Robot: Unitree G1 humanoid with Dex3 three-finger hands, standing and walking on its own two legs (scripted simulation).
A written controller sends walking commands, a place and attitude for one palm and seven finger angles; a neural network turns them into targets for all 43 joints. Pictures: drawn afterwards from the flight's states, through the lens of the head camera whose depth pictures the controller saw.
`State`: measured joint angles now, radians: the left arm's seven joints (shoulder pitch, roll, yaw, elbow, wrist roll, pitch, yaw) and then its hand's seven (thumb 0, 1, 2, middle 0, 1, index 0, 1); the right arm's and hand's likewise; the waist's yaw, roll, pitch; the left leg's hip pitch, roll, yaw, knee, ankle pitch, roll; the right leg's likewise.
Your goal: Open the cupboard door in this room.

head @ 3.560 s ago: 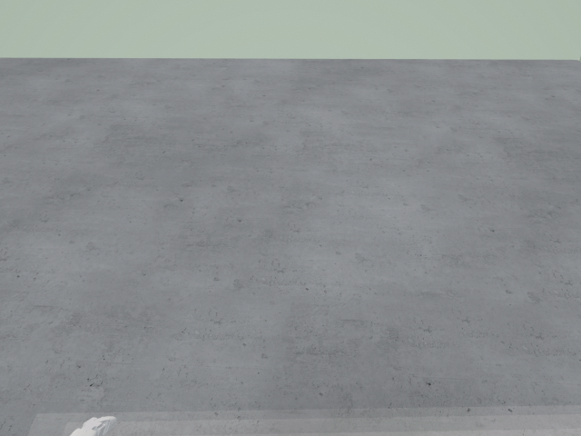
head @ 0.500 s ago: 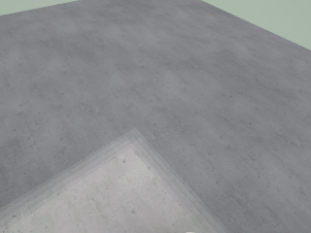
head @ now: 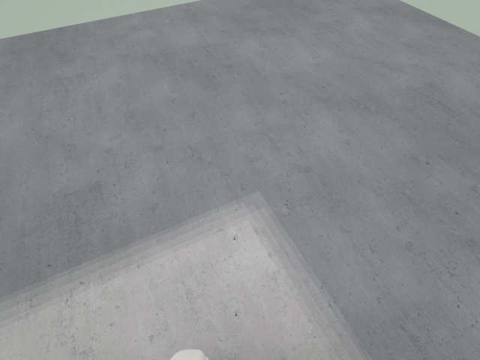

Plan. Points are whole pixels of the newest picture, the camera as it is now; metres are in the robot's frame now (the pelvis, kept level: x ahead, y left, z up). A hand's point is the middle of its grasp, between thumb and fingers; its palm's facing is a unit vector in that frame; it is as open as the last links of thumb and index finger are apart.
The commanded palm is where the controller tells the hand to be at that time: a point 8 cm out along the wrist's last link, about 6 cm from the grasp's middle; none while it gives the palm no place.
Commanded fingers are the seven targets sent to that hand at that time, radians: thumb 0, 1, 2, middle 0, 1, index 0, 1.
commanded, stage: turn or walk to find it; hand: left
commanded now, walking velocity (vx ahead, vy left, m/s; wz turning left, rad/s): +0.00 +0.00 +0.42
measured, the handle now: out of the picture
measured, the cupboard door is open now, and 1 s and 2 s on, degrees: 0 0 0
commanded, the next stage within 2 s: none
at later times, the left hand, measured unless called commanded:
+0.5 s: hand out of the picture +0.05 +0.23 -0.15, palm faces +0.22 -0.93 -0.28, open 7.4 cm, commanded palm none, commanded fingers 0.00 0.90 0.90 -0.20 -0.30 -0.20 -0.30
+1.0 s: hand out of the picture -0.11 +0.22 -0.19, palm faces +0.47 -0.85 -0.23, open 7.4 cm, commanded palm none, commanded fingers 0.00 0.90 0.90 -0.20 -0.30 -0.20 -0.30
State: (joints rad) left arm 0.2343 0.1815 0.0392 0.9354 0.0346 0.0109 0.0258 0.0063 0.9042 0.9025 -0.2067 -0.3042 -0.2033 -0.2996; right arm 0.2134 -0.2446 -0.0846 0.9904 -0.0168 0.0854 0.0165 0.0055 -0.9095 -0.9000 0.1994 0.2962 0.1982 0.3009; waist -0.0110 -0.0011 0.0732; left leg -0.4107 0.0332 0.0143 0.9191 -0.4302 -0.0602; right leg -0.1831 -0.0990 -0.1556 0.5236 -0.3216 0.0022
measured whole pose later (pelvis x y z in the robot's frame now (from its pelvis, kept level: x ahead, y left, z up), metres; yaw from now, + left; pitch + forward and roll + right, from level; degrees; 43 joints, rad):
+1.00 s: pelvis -0.04 +0.02 -0.01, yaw +26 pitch -1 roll +0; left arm 0.27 0.24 0.07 0.98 0.02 0.04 0.02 0.01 0.90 0.90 -0.21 -0.30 -0.20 -0.30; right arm 0.15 -0.21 -0.06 0.97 -0.02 0.04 0.02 0.01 -0.91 -0.90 0.20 0.30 0.20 0.30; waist 0.02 -0.06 0.08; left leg -0.28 0.01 0.08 0.61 -0.30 0.01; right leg -0.30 -0.15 -0.20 0.76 -0.45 0.04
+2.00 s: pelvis -0.11 +0.00 +0.00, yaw +49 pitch -1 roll -1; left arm 0.24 0.26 0.08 0.99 0.02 0.07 0.02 0.01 0.91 0.90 -0.20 -0.30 -0.20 -0.30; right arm 0.16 -0.19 -0.04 0.95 -0.02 0.02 0.00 0.00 -0.91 -0.90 0.20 0.30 0.20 0.30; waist 0.01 -0.04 0.06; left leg -0.25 0.00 0.04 0.51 -0.23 0.04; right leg -0.44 -0.10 -0.06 1.05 -0.42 0.07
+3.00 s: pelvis -0.15 -0.07 +0.00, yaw +75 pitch +0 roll +0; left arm 0.19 0.24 0.06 0.95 0.02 0.05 0.01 0.01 0.91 0.90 -0.20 -0.30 -0.20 -0.30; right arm 0.16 -0.20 -0.04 0.95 -0.02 0.03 0.00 0.00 -0.90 -0.90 0.20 0.30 0.20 0.30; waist 0.00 0.00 0.06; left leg -0.25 -0.01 -0.02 0.47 -0.22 0.02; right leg -0.39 -0.07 -0.05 0.87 -0.45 0.08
